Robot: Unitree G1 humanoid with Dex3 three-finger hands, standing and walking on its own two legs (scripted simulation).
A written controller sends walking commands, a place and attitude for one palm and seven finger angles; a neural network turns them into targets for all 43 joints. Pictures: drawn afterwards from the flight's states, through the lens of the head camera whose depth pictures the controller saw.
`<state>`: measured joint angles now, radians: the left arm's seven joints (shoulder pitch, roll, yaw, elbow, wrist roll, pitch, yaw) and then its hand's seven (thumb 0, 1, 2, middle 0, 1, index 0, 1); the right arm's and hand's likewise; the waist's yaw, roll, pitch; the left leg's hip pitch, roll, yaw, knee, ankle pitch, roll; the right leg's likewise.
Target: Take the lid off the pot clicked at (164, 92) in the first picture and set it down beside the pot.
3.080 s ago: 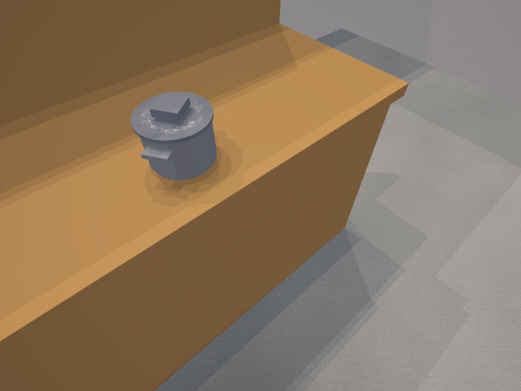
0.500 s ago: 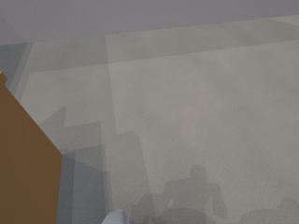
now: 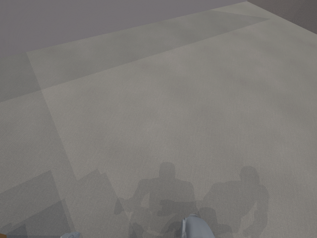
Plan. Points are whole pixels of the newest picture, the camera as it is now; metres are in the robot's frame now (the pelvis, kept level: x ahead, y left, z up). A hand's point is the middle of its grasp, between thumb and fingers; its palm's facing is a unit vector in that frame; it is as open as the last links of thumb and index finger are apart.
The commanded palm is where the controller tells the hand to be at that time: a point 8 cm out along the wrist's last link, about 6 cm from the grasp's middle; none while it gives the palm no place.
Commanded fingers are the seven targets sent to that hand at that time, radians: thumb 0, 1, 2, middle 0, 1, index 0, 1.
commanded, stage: walk to a spot facing it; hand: left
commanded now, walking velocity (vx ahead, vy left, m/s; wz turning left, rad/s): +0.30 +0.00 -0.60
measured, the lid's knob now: out of the picture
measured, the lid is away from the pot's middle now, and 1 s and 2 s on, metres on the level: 0.00 0.00 0.00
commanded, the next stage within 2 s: turn to face it in 0.16 s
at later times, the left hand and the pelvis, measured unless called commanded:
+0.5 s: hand (132, 174) +0.34 +0.10 -0.17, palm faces -0.13 -0.97 -0.20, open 7.2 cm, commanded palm none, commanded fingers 0.00 0.90 0.90 -0.20 -0.30 -0.20 -0.30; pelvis +0.21 -0.07 -0.01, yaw -8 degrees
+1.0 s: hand (115, 186) +0.29 +0.15 -0.17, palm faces +0.20 -0.94 -0.27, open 7.4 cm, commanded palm none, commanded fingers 0.00 0.90 0.90 -0.20 -0.30 -0.20 -0.30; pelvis +0.27 -0.08 -0.01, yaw +9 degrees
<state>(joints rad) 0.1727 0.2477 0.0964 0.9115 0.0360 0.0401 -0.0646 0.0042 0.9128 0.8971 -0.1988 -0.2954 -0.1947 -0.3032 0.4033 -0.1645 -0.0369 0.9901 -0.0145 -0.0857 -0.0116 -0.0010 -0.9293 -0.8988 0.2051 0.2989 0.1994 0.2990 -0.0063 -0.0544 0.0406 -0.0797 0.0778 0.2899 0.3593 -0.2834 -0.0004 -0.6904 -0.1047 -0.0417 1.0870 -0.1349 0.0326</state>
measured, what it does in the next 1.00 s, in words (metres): walks ahead: right foot, then left foot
